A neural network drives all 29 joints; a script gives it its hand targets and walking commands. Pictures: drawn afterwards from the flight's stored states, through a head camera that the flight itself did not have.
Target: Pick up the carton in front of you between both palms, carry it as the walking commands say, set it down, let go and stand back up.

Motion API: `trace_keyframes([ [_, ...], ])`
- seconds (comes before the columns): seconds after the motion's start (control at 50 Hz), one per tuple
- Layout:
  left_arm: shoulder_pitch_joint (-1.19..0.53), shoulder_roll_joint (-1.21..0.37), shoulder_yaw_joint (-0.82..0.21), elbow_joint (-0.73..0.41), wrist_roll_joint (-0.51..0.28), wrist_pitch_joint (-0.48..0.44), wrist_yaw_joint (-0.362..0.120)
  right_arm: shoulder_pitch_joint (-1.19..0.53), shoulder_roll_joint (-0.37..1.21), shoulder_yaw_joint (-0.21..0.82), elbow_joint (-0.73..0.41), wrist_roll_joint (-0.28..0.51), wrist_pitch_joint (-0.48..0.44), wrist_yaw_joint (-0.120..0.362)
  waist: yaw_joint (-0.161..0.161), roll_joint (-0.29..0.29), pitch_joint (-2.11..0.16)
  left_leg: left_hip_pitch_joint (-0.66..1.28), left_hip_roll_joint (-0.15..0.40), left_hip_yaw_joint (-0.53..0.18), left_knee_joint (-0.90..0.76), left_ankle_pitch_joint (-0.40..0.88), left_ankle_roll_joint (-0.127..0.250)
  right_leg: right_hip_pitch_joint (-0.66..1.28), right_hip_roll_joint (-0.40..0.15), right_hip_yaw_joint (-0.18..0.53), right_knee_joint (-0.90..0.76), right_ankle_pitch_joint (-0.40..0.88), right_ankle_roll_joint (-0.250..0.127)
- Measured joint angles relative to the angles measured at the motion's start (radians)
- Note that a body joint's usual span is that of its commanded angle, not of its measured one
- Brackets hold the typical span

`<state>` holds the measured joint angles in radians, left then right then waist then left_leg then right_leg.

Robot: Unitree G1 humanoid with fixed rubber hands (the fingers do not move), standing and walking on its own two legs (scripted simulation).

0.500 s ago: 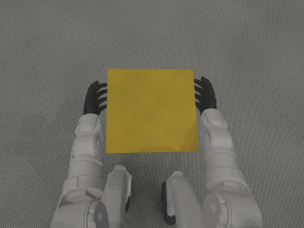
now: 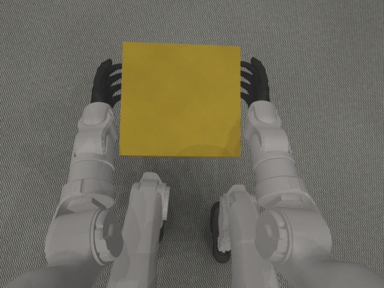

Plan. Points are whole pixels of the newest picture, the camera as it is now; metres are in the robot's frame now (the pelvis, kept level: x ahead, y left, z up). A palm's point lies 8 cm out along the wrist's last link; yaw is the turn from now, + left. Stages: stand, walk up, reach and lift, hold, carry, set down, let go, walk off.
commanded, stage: set down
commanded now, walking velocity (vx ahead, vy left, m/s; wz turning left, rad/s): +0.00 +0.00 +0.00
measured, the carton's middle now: (180, 112) +0.45 +0.07 -0.18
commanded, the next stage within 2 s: none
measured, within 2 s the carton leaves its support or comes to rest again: rests again in 1.26 s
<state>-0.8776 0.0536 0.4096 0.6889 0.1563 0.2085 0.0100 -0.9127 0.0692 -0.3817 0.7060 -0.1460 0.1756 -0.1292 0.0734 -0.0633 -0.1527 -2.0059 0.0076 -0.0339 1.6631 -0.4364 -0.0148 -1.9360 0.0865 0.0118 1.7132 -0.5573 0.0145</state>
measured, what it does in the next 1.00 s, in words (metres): lowers itself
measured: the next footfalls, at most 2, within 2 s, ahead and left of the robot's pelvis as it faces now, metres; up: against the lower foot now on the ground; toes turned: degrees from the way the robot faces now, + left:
none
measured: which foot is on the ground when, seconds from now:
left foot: down 0.00-1.00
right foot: down 0.00-1.00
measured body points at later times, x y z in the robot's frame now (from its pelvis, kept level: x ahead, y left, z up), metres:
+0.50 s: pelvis -0.02 +0.01 -0.11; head +0.32 +0.06 +0.19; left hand +0.47 +0.25 -0.27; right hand +0.52 -0.05 -0.26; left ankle +0.11 +0.13 -0.48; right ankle +0.08 -0.11 -0.48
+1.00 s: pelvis -0.03 +0.00 -0.14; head +0.32 +0.04 +0.14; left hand +0.47 +0.25 -0.30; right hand +0.51 -0.05 -0.30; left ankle +0.11 +0.13 -0.48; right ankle +0.08 -0.11 -0.48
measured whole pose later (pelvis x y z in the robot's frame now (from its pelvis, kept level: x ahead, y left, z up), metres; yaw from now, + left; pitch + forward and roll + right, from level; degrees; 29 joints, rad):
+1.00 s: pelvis -0.03 +0.00 -0.14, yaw -1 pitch +40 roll -1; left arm -1.28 0.27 0.29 1.01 0.00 0.16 0.04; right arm -1.31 -0.10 -0.26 0.99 -0.01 0.14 -0.21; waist 0.12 -0.07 0.20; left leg -2.35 0.02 -0.03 2.10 -0.45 -0.01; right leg -2.29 0.14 0.01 2.16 -0.58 0.05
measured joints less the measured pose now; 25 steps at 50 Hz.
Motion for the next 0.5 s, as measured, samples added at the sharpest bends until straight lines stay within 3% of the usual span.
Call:
trace_keyframes([
  [0.28,-0.17,0.073,-0.017,0.076,-0.029,0.012,0.02,-0.184,-0.063,-0.002,0.093,0.029,0.0,-0.018,0.01,-0.013,0.111,-0.203,-0.008,0.001,0.202,-0.007,0.009,-0.193,0.013,0.0,0.206,-0.022,0.022],
  [0.5,-0.286,0.149,-0.079,0.154,-0.099,-0.009,0.043,-0.301,-0.127,0.065,0.175,0.1,-0.028,-0.052,0.02,-0.022,0.243,-0.311,-0.009,0.005,0.336,-0.011,0.012,-0.297,0.021,0.0,0.346,-0.037,0.031],
])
